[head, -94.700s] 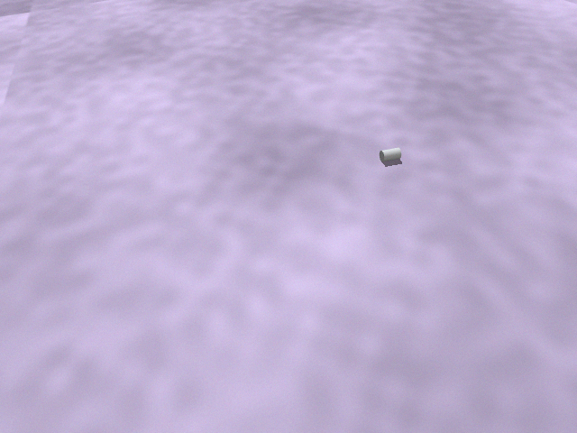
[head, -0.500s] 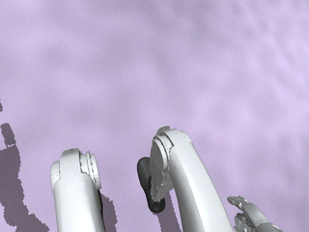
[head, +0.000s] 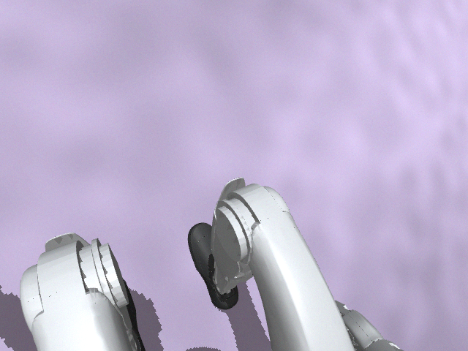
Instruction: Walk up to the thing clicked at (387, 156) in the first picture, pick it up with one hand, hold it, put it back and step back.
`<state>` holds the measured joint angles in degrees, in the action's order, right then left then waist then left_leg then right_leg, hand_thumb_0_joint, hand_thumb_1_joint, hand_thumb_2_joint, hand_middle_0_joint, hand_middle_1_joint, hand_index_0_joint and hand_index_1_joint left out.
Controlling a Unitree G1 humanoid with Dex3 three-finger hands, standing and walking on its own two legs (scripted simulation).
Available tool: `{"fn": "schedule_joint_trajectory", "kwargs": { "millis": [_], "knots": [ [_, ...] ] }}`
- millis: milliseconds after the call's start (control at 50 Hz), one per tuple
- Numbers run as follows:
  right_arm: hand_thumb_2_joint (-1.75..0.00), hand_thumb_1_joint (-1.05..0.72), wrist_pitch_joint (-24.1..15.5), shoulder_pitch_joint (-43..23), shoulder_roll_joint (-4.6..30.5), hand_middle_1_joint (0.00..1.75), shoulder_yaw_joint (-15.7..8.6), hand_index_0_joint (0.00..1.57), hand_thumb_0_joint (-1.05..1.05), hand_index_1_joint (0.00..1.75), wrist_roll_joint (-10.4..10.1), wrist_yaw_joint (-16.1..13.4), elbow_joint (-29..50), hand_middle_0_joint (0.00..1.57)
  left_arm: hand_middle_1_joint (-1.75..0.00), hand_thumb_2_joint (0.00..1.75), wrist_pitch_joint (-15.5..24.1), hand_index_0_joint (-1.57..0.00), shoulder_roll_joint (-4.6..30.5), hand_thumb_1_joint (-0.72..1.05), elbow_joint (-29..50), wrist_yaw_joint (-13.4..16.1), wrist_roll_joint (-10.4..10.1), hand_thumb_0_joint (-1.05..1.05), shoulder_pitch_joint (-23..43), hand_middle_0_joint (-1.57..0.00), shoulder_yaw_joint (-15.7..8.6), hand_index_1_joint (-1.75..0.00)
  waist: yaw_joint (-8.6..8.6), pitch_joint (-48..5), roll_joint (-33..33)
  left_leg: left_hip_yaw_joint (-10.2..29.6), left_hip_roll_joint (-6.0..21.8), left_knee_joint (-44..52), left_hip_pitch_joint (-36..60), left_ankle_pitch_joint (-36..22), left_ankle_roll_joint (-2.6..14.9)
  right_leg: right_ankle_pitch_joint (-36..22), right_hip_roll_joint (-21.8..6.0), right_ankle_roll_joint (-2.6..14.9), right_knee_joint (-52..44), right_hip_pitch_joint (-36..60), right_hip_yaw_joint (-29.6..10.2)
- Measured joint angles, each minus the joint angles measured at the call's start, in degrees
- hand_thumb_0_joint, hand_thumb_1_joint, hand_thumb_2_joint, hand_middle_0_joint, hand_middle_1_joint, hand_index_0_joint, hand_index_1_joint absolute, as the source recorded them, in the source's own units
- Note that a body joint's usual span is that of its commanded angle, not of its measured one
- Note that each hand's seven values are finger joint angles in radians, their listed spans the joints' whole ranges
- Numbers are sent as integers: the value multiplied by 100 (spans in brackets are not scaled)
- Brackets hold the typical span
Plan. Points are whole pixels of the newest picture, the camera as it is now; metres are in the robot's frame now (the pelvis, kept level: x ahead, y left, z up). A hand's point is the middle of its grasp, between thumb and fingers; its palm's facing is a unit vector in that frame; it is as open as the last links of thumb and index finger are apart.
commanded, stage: home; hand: left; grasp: from above
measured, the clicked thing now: out of the picture +0.50 +0.44 -0.30
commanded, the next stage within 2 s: rest palm in 0.18 s
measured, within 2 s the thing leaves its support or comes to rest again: neither
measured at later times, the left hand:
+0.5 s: hand out of the picture +0.49 +0.45 -0.09, palm faces -0.34 -0.07 -0.94, open 8.4 cm
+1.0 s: hand out of the picture +0.47 +0.43 -0.06, palm faces -0.40 -0.10 -0.91, open 7.4 cm
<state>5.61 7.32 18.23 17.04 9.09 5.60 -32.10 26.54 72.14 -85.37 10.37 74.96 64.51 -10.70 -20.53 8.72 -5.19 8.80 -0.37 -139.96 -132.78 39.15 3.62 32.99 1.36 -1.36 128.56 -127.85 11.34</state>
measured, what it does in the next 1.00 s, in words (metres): stands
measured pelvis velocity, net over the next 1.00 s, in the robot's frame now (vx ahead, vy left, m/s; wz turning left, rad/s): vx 0.00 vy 0.00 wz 0.05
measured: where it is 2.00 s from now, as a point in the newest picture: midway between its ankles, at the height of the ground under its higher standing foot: (174, 308)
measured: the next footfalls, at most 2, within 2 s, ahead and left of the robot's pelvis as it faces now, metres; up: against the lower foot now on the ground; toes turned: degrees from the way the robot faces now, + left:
none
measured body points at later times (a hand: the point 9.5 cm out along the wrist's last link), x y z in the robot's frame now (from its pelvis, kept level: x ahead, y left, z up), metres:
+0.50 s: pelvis +0.00 +0.01 +0.02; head +0.26 +0.13 +0.36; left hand +0.51 +0.45 -0.04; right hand +0.09 -0.26 -0.06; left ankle +0.07 +0.11 -0.30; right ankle +0.13 -0.11 -0.30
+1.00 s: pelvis +0.00 +0.00 +0.03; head +0.24 +0.11 +0.39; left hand +0.49 +0.43 -0.01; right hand +0.07 -0.27 -0.05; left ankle +0.07 +0.11 -0.30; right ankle +0.13 -0.11 -0.30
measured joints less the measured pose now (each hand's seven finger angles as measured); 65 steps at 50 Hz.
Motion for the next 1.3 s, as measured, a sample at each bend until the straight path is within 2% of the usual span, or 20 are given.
{"fn": "schedule_joint_trajectory", "kwargs": {
  "millis": [80,160,220,280,360,440,540,620,700,780,840,900,1000,1100,1160,1200,1240,1300],
  "knots": [
    [-90,-90,-35,-49,82,30,23,21,0,30,83,-10,29,21,-87,78,94,-24,85,-32,-70,438,146,0,-55,-21,-129,-84,-36,43,-176,61,15,-100,1,45,-27,3,18,21,71,-12,55],
    [-90,-90,-161,-114,124,30,-24,20,0,30,120,-13,-8,21,-79,83,-62,-22,120,-28,-145,739,254,0,-17,-21,-117,-76,-51,1,-262,73,31,-156,-29,76,-22,11,32,17,114,-50,66],
    [-90,-90,-272,-151,129,30,-81,20,0,30,107,7,-47,21,-66,86,-260,-22,98,-17,-111,815,267,0,40,-22,-60,-64,-37,-74,-251,70,30,-175,-69,90,-4,27,33,1,124,-79,65],
    [-90,-90,-369,-155,108,30,-159,20,0,30,72,42,-58,21,-54,88,-486,-22,54,-1,28,730,217,0,85,-22,-35,-52,-7,-169,-186,57,21,-168,-118,94,21,47,27,-22,109,-107,55],
    [-90,-90,-388,-76,44,30,-315,20,0,30,12,101,10,21,-42,89,-777,-22,-74,25,563,363,61,0,-12,-22,-93,-41,97,-305,-29,40,-5,-92,-155,86,38,76,10,-42,31,-107,39],
    [-90,-90,-225,50,-49,30,-533,20,0,30,-88,146,49,21,-36,90,-1026,-22,-376,52,1434,-164,-239,0,-293,-22,-125,-35,301,-512,177,-5,-45,98,-92,72,44,115,-23,-43,-124,-27,-6],
    [-90,-90,87,100,-119,30,-690,21,0,30,-237,97,44,21,-32,90,-1281,-22,-682,74,2077,-950,-722,0,-471,-22,114,-32,512,-764,400,-101,-84,510,194,16,43,125,-59,-13,-449,237,-105],
    [-90,-90,213,71,-112,30,-694,21,0,30,-329,-25,73,21,-31,90,-1249,-21,-777,82,2098,-1486,-1044,0,-529,-22,329,-31,568,-899,496,-168,-68,867,501,-37,44,76,-44,7,-752,496,-183],
    [-90,-90,202,33,-61,30,-639,21,0,30,-375,-181,37,21,-30,90,-921,-21,-786,86,1864,-1731,-1147,0,-521,-22,466,-30,543,-981,530,-190,-47,1087,725,-68,32,35,-21,17,-952,688,-216],
    [-90,-90,150,8,15,30,-562,21,0,30,-367,-283,-24,21,-30,90,-475,-21,-708,88,1489,-1656,-1068,0,-420,-22,485,-30,458,-951,504,-196,-39,1107,804,-80,20,17,-15,22,-963,755,-224],
    [-90,-90,128,26,54,30,-525,20,0,30,-346,-308,-75,21,-30,90,-169,-21,-638,88,1265,-1443,-857,0,-345,-22,414,-30,408,-926,456,-206,-28,1020,737,-81,14,6,-10,7,-870,675,-232],
    [-90,-90,135,67,68,30,-512,20,0,30,-314,-286,-122,21,-30,90,-18,-21,-607,88,1100,-1105,-609,0,-257,-22,293,-30,384,-900,431,-220,-37,896,608,-91,9,5,-25,2,-730,542,-238],
    [-90,-90,171,109,-37,30,-551,20,0,30,-289,-207,-185,21,-30,90,-221,-22,-581,89,876,-615,-317,-1,-2,-22,218,-30,361,-828,393,-254,-52,741,394,-141,3,-23,-54,5,-539,317,-259],
    [-90,-90,167,148,-199,30,-593,20,0,30,-320,-153,-210,21,-30,90,-598,-22,-605,89,848,-568,-284,0,122,-22,226,-30,342,-801,401,-297,-40,747,287,-181,18,-61,-50,-3,-521,189,-298],
    [-90,-90,172,213,-267,30,-622,20,0,30,-348,-151,-174,21,-30,90,-755,-22,-687,89,1006,-723,-434,0,22,-22,176,-30,356,-827,442,-307,-36,817,308,-177,25,-57,-43,-8,-591,208,-311],
    [-90,-90,188,284,-298,30,-667,20,0,30,-378,-160,-130,21,-30,90,-834,-22,-797,89,1209,-875,-614,0,-133,-22,101,-30,389,-875,477,-307,-39,888,358,-161,26,-39,-41,-8,-663,260,-315],
    [-90,-90,210,365,-314,30,-736,21,0,30,-413,-175,-83,21,-30,90,-912,-22,-961,89,1514,-1045,-860,0,-367,-22,2,-30,452,-943,527,-299,-56,986,435,-148,19,-13,-51,-2,-762,349,-312],
    [-90,-90,274,465,-337,30,-889,21,0,30,-500,-198,-57,21,-30,90,-1062,-22,-1297,89,2089,-1302,-1361,0,-843,-22,-109,-30,594,-1115,592,-303,-78,1214,622,-129,6,23,-61,6,-974,537,-328]
  ]
}}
